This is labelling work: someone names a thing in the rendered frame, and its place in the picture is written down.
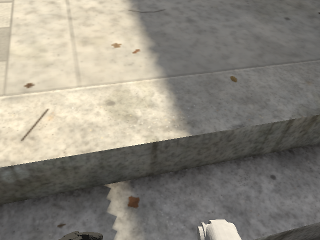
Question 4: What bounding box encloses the robot right thigh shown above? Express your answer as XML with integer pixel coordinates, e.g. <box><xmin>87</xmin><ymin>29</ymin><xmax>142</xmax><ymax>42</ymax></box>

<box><xmin>197</xmin><ymin>219</ymin><xmax>242</xmax><ymax>240</ymax></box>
